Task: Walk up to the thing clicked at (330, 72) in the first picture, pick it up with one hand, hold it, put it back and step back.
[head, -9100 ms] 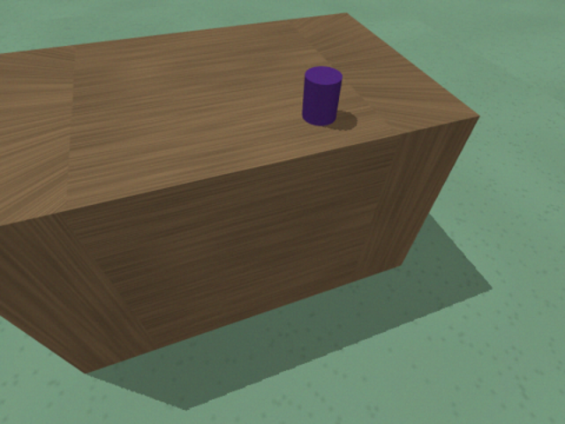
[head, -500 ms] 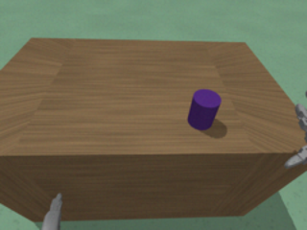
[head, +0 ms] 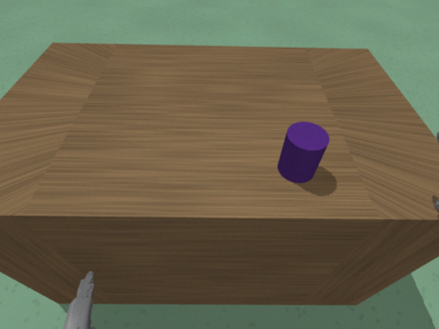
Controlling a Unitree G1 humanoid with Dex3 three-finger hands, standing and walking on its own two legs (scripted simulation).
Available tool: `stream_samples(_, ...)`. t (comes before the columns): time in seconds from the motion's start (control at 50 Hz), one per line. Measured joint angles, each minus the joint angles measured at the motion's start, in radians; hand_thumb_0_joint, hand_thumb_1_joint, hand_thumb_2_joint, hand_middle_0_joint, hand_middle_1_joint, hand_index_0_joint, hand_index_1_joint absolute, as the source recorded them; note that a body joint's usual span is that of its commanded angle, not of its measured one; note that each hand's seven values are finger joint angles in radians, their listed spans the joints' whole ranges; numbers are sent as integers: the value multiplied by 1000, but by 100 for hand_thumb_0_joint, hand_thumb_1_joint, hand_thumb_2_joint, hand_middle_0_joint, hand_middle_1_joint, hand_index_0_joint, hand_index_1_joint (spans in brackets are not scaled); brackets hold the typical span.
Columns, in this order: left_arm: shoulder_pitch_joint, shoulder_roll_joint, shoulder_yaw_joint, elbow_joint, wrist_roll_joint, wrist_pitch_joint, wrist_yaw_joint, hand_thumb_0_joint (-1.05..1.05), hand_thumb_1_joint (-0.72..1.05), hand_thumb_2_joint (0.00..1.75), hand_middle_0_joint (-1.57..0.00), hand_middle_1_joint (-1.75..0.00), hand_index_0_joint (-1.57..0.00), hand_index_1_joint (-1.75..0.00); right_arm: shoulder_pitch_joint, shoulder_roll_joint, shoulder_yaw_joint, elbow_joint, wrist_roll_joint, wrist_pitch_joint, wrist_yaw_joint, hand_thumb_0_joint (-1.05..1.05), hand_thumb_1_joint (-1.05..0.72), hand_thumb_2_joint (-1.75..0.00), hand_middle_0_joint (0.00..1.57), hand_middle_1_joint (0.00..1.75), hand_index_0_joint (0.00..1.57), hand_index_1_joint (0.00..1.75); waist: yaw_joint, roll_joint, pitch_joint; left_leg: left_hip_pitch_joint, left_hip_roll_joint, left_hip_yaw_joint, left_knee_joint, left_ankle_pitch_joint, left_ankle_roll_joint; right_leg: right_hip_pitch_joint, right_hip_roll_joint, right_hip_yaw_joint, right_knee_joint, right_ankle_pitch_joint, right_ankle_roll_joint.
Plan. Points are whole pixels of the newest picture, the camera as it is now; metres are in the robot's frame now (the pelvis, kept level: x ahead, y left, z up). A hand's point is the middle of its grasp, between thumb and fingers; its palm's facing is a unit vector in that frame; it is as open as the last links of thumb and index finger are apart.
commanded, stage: go down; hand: right
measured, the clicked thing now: (301, 153) +0.48 -0.17 +0.03
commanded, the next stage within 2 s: approach in 1.66 s
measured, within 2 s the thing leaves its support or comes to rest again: neither
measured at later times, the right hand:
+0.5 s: hand out of the picture +0.37 -0.36 +0.16, palm faces +0.13 +0.99 +0.00, open 17.2 cm
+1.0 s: hand out of the picture +0.39 -0.37 +0.17, palm faces +0.14 +0.99 +0.01, open 17.3 cm
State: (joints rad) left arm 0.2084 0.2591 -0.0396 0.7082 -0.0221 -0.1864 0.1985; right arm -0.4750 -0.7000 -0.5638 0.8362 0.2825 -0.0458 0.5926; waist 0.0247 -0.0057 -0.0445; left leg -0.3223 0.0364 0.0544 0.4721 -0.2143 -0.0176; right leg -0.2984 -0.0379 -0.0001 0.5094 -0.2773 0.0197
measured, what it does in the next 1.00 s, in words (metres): stands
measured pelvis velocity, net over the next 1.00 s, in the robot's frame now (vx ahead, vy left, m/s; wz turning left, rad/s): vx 0.00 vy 0.00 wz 0.00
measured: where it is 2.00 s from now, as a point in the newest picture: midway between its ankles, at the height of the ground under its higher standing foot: outside the picture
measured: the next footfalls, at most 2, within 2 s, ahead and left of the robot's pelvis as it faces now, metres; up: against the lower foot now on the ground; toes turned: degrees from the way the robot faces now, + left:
none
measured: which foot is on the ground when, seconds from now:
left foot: down 0.00-1.00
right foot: down 0.00-1.00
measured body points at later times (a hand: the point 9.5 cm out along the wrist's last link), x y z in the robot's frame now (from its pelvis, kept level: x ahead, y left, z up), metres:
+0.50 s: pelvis +0.01 +0.00 +0.00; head +0.04 -0.01 +0.45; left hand +0.16 +0.26 -0.08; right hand +0.36 -0.41 +0.16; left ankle +0.01 +0.13 -0.74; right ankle -0.01 -0.13 -0.74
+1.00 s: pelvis +0.00 +0.00 -0.01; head +0.05 -0.02 +0.44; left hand +0.15 +0.26 -0.09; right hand +0.38 -0.42 +0.17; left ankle +0.01 +0.13 -0.74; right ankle -0.01 -0.13 -0.74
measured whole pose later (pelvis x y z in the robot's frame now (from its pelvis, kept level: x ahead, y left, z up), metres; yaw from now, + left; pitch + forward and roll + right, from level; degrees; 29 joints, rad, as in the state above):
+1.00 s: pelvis +0.00 +0.00 -0.01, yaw +0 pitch +8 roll +1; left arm 0.20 0.26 -0.06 0.66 -0.01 -0.18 0.19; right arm -0.68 -0.85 -0.59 1.07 0.22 -0.07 0.61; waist 0.07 0.00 -0.07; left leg -0.44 0.03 0.06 0.54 -0.24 -0.02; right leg -0.43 -0.05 0.01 0.61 -0.32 0.02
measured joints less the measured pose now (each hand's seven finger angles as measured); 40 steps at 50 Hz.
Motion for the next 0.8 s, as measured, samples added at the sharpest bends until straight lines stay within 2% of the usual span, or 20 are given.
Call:
stream_samples(0.16,-7,0,-11,9,1,7,3,-1,-55,6,-6,-5,-6,-5,-28,-27,-14,45,-12,-15,5,-1,52,-3,6,4,6,3,5,0,-7,-27,-3,2,12,-8,0,-33,-3,3,22,-13,0)
stream_samples(0.24,-9,-2,-14,-6,0,3,5,-1,-55,6,-6,-5,-6,-6,-43,-40,-9,64,-12,-21,9,-1,51,-3,6,4,6,3,7,1,-14,-33,-3,4,15,-13,-1,-40,-3,5,28,-19,-1)
stream_samples(0.56,-9,2,-2,-2,2,-1,1,-1,-55,7,-6,-5,-6,-6,-78,-79,-25,107,-17,-17,25,-1,47,-4,7,4,6,3,19,2,-25,-60,-6,4,33,-27,-3,-74,-7,6,60,-41,-2)
stream_samples(0.8,-1,-6,-19,-41,9,-2,-6,-1,-55,7,-6,-5,-6,-6,-132,-107,-27,162,-43,-18,17,-1,47,-4,7,4,6,4,31,6,-34,-90,-8,4,50,-30,-2,-105,-9,8,82,-47,-1)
